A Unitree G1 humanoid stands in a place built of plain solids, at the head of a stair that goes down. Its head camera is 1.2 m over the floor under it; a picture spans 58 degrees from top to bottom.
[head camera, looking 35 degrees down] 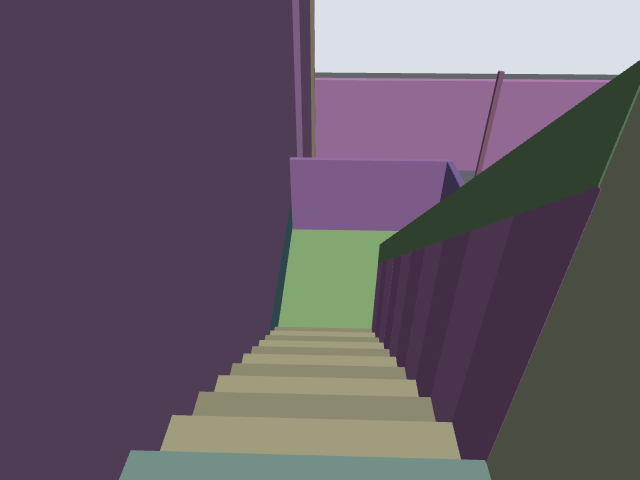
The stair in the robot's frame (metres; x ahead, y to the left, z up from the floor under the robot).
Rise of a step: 0.21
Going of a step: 0.25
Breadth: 1.00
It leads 2 degrees to the right of straight ahead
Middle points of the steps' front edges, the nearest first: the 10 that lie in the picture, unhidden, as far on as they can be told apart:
0.66 0.04 0.00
0.91 0.03 -0.21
1.16 0.02 -0.42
1.41 0.02 -0.63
1.65 0.01 -0.85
1.90 0.00 -1.06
2.15 0.00 -1.27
2.40 -0.01 -1.48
2.65 -0.02 -1.69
2.90 -0.03 -1.91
